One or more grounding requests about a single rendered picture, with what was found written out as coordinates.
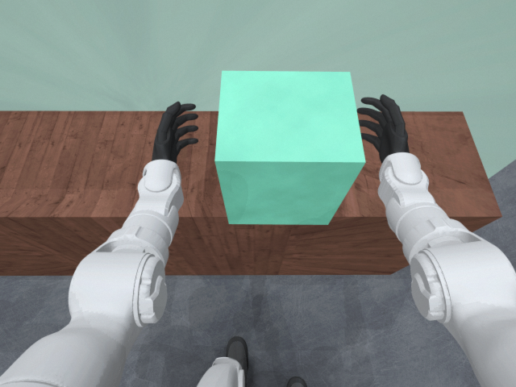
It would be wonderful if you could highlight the robot right upper arm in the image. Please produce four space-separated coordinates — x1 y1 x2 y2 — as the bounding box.
410 240 516 387

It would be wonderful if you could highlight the left robot shin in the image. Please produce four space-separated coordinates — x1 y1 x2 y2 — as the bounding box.
212 357 242 370

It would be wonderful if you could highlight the left robot forearm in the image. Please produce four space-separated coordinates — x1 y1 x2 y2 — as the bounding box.
69 160 184 318

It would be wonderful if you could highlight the right robot forearm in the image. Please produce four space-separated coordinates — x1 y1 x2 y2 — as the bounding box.
378 152 516 280

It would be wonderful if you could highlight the pedestal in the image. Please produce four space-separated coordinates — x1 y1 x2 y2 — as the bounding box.
0 110 502 276

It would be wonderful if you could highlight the robot left thigh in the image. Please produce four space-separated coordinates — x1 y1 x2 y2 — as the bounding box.
197 364 245 387

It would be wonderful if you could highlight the carton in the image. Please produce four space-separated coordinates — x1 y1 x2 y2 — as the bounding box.
214 71 366 225

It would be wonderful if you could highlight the robot left upper arm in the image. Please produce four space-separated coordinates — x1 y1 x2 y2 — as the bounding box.
0 252 168 387

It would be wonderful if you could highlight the left robot hand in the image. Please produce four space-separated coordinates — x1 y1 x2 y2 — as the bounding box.
152 102 198 163

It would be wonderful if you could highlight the right robot hand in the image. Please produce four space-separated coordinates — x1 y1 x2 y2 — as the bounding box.
357 94 410 163

